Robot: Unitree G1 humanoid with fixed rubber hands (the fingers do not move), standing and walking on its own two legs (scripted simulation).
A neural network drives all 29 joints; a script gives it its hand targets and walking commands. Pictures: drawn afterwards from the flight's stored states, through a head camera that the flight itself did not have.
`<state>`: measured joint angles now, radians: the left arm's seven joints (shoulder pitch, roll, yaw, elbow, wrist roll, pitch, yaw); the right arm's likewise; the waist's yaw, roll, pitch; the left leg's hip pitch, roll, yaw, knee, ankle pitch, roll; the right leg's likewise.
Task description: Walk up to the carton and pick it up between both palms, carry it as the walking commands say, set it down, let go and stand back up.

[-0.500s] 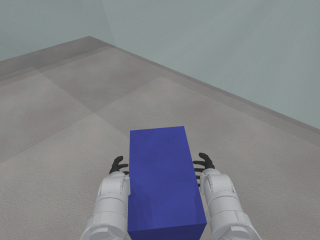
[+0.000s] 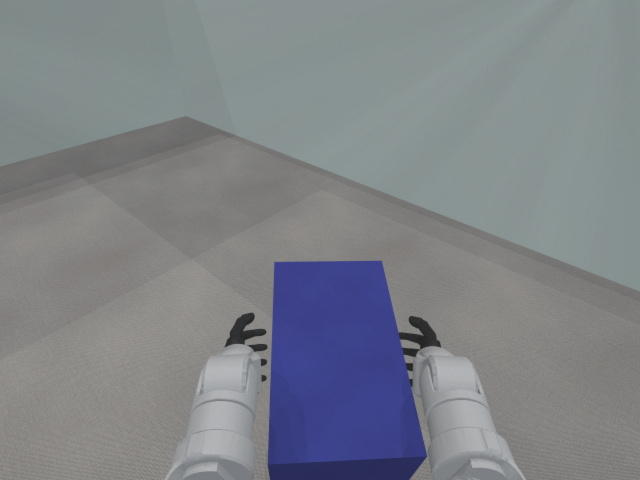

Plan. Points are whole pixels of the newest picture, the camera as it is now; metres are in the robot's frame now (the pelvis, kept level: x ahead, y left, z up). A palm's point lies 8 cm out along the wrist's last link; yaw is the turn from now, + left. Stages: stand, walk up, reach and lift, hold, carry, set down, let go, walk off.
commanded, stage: hold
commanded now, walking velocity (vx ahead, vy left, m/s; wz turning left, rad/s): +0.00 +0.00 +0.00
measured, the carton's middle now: (330, 379) +0.33 -0.01 -0.05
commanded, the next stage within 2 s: carry in 0.64 s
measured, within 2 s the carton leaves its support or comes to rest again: neither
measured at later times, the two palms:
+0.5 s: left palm (239, 338) +0.32 +0.12 +0.06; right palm (426, 342) +0.32 -0.13 +0.06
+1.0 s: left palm (242, 291) +0.35 +0.12 +0.12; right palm (427, 313) +0.33 -0.13 +0.10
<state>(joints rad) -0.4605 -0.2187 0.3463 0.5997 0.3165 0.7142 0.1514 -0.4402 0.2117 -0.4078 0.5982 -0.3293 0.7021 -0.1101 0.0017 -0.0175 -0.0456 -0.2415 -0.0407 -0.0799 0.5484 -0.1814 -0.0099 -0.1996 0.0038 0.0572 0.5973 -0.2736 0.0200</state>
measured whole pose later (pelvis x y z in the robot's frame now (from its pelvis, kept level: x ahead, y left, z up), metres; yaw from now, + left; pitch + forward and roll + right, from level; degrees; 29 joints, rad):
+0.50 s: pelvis +0.01 +0.00 +0.00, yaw +0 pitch -6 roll +0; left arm -0.49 -0.23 0.34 0.61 0.34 0.68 0.20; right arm -0.46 0.22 -0.43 0.58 -0.33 0.68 -0.12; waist 0.00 -0.02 -0.09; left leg -0.24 -0.04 -0.08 0.55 -0.20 0.00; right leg -0.19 0.00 0.06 0.58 -0.28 0.02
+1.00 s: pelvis +0.02 +0.00 +0.00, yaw -1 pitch -3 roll +0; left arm -0.60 -0.21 0.23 0.34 0.20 0.95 0.30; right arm -0.45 0.21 -0.23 0.17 -0.19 1.01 -0.25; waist 0.01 0.01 -0.06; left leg -0.31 -0.03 -0.07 0.57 -0.22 0.00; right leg -0.26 0.01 0.06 0.59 -0.29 0.01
